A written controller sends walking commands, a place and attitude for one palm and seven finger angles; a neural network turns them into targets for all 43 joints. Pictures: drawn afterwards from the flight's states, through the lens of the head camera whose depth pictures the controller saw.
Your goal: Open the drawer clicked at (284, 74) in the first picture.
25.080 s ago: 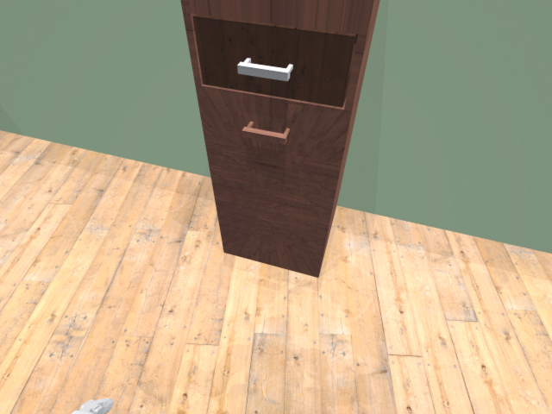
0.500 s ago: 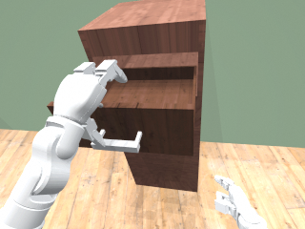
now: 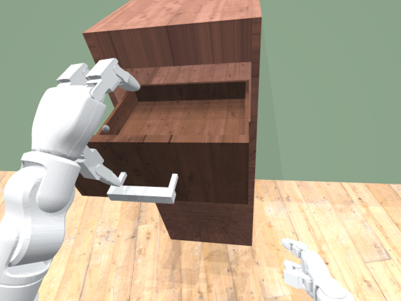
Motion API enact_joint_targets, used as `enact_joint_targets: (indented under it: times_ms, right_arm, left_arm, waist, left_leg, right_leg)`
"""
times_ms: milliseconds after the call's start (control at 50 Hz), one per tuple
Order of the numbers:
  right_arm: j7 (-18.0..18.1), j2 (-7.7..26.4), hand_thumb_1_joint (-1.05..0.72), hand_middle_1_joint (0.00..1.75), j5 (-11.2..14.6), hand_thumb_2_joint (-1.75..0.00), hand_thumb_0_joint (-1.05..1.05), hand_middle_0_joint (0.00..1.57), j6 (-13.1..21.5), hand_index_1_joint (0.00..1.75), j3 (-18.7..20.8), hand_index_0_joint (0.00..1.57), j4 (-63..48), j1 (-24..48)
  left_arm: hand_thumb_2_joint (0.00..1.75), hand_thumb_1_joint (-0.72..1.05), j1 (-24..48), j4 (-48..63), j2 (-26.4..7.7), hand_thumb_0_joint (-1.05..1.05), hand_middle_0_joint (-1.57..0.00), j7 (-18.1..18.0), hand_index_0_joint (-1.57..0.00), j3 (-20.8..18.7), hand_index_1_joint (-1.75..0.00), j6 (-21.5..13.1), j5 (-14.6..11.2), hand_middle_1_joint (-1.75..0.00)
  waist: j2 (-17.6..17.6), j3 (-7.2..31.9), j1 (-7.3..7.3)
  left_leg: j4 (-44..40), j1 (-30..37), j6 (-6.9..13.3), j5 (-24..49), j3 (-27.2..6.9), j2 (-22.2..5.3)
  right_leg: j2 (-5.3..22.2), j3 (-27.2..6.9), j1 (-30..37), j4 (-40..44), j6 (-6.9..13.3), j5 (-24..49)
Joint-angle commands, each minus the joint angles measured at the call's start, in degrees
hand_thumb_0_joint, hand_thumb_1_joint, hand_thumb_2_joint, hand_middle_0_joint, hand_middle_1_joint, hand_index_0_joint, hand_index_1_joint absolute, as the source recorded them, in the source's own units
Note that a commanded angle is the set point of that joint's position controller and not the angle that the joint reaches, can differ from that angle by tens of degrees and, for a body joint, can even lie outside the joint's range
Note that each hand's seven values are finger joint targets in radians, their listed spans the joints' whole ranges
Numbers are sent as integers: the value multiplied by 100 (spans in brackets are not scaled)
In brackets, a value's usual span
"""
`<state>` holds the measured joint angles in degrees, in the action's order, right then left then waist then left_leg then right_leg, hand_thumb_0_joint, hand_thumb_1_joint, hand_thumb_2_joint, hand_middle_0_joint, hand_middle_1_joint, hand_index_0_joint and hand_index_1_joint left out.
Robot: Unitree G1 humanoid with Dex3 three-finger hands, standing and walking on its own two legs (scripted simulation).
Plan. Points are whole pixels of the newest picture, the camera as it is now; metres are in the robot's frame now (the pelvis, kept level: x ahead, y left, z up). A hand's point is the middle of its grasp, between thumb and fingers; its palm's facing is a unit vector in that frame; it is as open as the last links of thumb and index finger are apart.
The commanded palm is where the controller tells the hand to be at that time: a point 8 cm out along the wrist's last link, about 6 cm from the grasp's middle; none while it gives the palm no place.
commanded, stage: draw the hand back to the body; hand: left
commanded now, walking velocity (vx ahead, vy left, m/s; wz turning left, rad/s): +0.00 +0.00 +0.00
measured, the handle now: (144, 185) +0.29 +0.15 +0.13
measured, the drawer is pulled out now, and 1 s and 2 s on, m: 0.30 0.30 0.30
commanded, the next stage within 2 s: step back with the hand held close in 1.46 s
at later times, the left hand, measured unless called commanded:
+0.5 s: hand (67, 145) +0.24 +0.20 +0.28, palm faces +0.43 -0.31 -0.84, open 13.9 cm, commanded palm +0.17 +0.23 +0.32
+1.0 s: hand (28, 134) +0.21 +0.22 +0.32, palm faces +0.46 -0.81 -0.35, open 11.0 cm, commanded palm +0.16 +0.28 +0.32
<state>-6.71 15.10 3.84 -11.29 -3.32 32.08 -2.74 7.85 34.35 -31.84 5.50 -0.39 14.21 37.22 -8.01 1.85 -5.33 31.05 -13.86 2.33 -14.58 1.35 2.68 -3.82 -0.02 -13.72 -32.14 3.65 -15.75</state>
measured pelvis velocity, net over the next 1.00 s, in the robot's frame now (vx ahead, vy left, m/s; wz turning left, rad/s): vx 0.03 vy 0.02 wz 0.02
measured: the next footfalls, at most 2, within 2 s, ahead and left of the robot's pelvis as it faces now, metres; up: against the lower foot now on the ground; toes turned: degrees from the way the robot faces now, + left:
none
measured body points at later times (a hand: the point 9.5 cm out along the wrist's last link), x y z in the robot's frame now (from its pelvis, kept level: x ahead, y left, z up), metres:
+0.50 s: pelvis +0.00 +0.01 +0.00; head -0.02 -0.04 +0.44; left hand +0.21 +0.22 +0.32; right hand +0.26 -0.15 -0.07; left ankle +0.02 +0.09 -0.73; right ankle +0.02 -0.07 -0.73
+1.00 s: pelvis +0.03 +0.02 +0.01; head +0.02 +0.00 +0.46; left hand +0.18 +0.26 +0.33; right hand +0.22 -0.20 -0.08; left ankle +0.02 +0.09 -0.73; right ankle +0.02 -0.07 -0.73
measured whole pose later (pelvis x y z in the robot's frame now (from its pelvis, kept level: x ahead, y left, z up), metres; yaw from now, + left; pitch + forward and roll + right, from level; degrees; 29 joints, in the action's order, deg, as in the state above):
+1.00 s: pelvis +0.03 +0.02 +0.01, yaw +1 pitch -3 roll -1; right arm 2.1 12.8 0.9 4.4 -1.5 38.0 -10.5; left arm -13.5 42.5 -24.7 -4.5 -26.0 -10.9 -6.6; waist -3.5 -1.0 -2.4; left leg 26.8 -8.3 3.4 -15.2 -0.1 2.8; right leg -3.9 0.8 -5.5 -22.9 2.7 -14.2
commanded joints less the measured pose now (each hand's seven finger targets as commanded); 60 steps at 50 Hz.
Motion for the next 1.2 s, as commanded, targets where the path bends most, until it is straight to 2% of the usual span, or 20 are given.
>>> enact_joint_targets:
  times_ms: [0,40,100,160,200,260,320,420,440,460,480,500,540,600,620,700,820,940,1100,1180]
  right_arm:
    - [14,399,-90,30,123,-90,0,20,389,30,162,20,-1292,1521]
    - [10,274,-90,30,60,-90,0,20,395,30,127,20,-1283,1469]
    - [121,423,-90,30,99,-90,0,20,459,30,135,20,-1228,1479]
    - [153,313,-90,30,17,-90,0,20,510,30,93,20,-1155,1372]
    - [220,416,-90,30,57,-90,0,20,542,30,115,20,-1099,1429]
    - [212,337,-90,30,8,-90,0,20,500,30,68,20,-1075,1357]
    - [207,318,-90,30,30,-90,0,20,511,30,39,20,-1165,1485]
    - [237,352,-90,30,44,-90,0,20,443,30,-3,20,-1288,1565]
    - [248,345,-90,30,45,-90,0,20,413,30,14,20,-1227,1507]
    - [454,-81,-90,30,-48,-90,0,20,940,30,89,20,-1423,843]
    - [588,132,-90,30,-166,-90,0,20,1240,30,66,20,-1120,774]
    - [639,244,-90,30,-199,-90,0,20,1347,30,64,20,-947,770]
    - [779,165,-90,30,-228,-90,0,20,1461,30,72,20,-867,694]
    - [910,198,-90,30,-292,-90,0,20,1707,30,134,20,-603,458]
    - [908,67,-90,30,-330,-90,0,20,1759,30,105,20,-592,452]
    - [889,211,-90,30,-299,-90,0,20,1897,30,210,20,-445,263]
    - [899,285,-90,30,-332,-90,0,20,1944,30,318,20,-448,267]
    - [911,283,-90,30,-276,-90,0,20,1950,30,353,20,-452,208]
    - [940,320,-90,30,-178,-90,0,20,1798,30,438,20,-332,140]
    - [943,331,-90,30,-203,-90,0,20,1793,30,437,20,-367,180]
  left_arm:
    - [30,-50,808,1392,-1139,0,-30,-222,-30,-1058,-120,8,-127,-120]
    - [30,-50,631,1388,-746,0,-30,-203,-30,-712,-120,79,25,-120]
    - [30,-50,794,1572,-1278,0,-30,-295,-30,-1102,-120,74,-86,-120]
    - [30,-50,894,1275,-1008,0,-30,-370,-30,-875,-120,59,117,-120]
    - [30,-50,1048,1253,-1558,0,-30,-417,-30,-1323,-120,45,48,-120]
    - [30,-50,955,882,-1209,0,-30,-375,-30,-1087,-120,87,183,-120]
    - [30,-50,984,1132,-1362,0,-30,-260,-30,-1191,-120,115,175,-120]
    - [30,-50,342,1400,-1521,0,-30,-114,-30,-1451,-120,195,50,-120]
    - [30,-50,40,1164,-1438,0,-30,-99,-30,-1447,-120,225,55,-120]
    - [32,-47,673,1982,445,0,-30,-426,-30,-1419,-118,-958,-3624,-118]
    - [33,-43,-234,1378,-301,0,-29,-679,-29,-2053,-115,-1436,-3709,-115]
    - [34,-40,-665,1242,-483,0,-29,-790,-29,-2297,-113,-1594,-3797,-113]
    - [37,-32,-435,1891,-371,0,-29,-915,-29,-2610,-109,-1970,-4235,-109]
    - [42,-22,-146,1970,-684,0,-28,-1138,-28,-3037,-102,-2423,-4318,-102]
    - [43,-18,-114,1920,-193,0,-28,-1135,-28,-2712,-100,-2515,-4310,-100]
    - [50,-5,-394,1330,91,0,-27,-1136,-27,-2473,-91,-2558,-4312,-91]
    - [58,17,-1037,1535,-79,0,-25,-1126,-25,-2771,-77,-2729,-4383,-77]
    - [68,37,-1417,1866,-435,0,-24,-1175,-24,-3340,-64,-2807,-4411,-64]
    - [80,65,-1367,881,-547,0,-22,-1144,-22,-3707,-46,-2658,-4532,-46]
    - [86,80,-1327,1152,-430,0,-21,-1122,-21,-3556,-37,-2644,-4510,-37]
  waist:
    - [651,1227,-113]
    - [832,1175,-92]
    - [631,898,-15]
    - [559,676,-32]
    - [373,797,-68]
    - [478,835,-86]
    - [378,1213,-190]
    - [547,1222,-244]
    - [689,904,-173]
    - [1525,584,411]
    - [1759,265,275]
    - [1600,4,258]
    - [1248,273,225]
    - [60,375,202]
    - [-411,473,206]
    - [-127,61,275]
    - [738,510,132]
    - [143,626,125]
    - [432,118,215]
    - [396,454,201]
  left_leg:
    - [-174,106,-43,1052,-28,-235]
    - [-158,156,-17,1139,-43,-175]
    - [-135,113,-38,735,-76,-219]
    - [-254,179,-31,600,-147,-176]
    - [-246,131,-63,533,-187,-220]
    - [-301,126,-54,677,-193,-176]
    - [-326,106,-64,824,-220,-170]
    - [-326,44,-55,941,-205,-192]
    - [-347,67,-54,946,-193,-234]
    - [-337,614,58,520,-429,-222]
    - [-387,676,59,275,-453,-349]
    - [-446,566,20,57,-484,-361]
    - [-548,657,16,327,-449,-341]
    - [-676,825,-86,185,-456,-381]
    - [-746,885,-82,224,-452,-332]
    - [-945,778,-112,427,-569,-411]
    - [-852,858,-43,1219,-491,-408]
    - [-761,865,-206,1660,-486,-450]
    - [-788,773,-188,1306,-438,-463]
    - [-736,945,-129,1540,-454,-442]
  right_leg:
    - [506,-337,602,499,-323,998]
    - [471,-296,461,535,-332,924]
    - [467,-322,175,615,-321,438]
    - [384,-184,-138,714,-283,27]
    - [396,-236,41,614,-245,91]
    - [371,-150,23,635,-255,184]
    - [387,-138,364,467,-232,405]
    - [423,-126,580,442,-282,684]
    - [393,-74,374,496,-293,653]
    - [288,56,304,931,-199,648]
    - [268,-76,53,1078,-178,363]
    - [291,-108,-6,1184,-163,227]
    - [440,-84,200,1327,-191,389]
    - [485,-110,292,1335,-105,291]
    - [461,-67,380,1331,-70,268]
    - [386,63,438,1287,-55,469]
    - [416,69,872,1187,-93,1227]
    - [409,51,921,1111,-56,1574]
    - [391,80,648,1249,-70,1328]
    - [434,98,743,1183,-115,1533]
